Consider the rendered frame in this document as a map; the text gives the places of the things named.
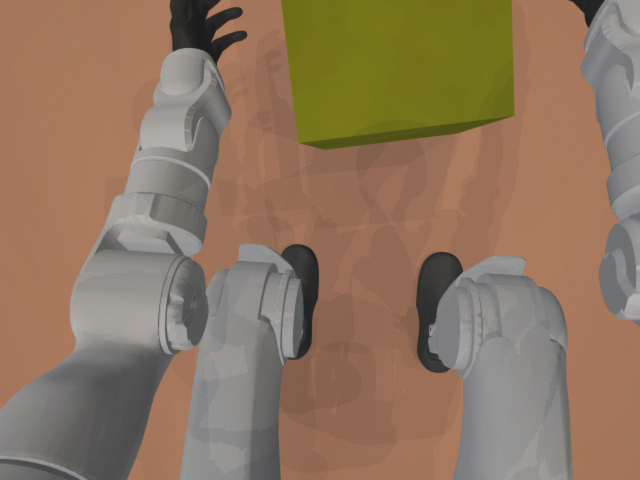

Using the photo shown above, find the left robot hand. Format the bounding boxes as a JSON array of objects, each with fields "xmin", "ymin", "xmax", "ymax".
[{"xmin": 170, "ymin": 0, "xmax": 247, "ymax": 66}]

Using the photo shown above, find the right robot hand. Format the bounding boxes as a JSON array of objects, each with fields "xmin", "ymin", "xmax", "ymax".
[{"xmin": 569, "ymin": 0, "xmax": 605, "ymax": 28}]

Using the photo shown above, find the right robot upper arm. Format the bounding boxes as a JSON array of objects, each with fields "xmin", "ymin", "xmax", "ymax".
[{"xmin": 598, "ymin": 212, "xmax": 640, "ymax": 326}]

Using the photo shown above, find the left robot forearm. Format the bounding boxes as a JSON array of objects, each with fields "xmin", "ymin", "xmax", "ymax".
[{"xmin": 70, "ymin": 48, "xmax": 232, "ymax": 338}]

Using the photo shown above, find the left robot upper arm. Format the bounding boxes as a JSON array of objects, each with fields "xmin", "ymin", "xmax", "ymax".
[{"xmin": 0, "ymin": 249, "xmax": 209, "ymax": 480}]

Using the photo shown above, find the carton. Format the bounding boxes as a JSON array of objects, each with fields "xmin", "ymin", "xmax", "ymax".
[{"xmin": 281, "ymin": 0, "xmax": 515, "ymax": 150}]

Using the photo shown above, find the right robot forearm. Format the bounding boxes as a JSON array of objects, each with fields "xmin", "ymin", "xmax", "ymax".
[{"xmin": 581, "ymin": 0, "xmax": 640, "ymax": 220}]

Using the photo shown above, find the robot left shin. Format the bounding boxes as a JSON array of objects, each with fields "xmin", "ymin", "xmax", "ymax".
[{"xmin": 206, "ymin": 244, "xmax": 304, "ymax": 341}]

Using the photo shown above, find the left robot foot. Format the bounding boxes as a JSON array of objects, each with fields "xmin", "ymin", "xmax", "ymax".
[{"xmin": 281, "ymin": 244, "xmax": 319, "ymax": 360}]

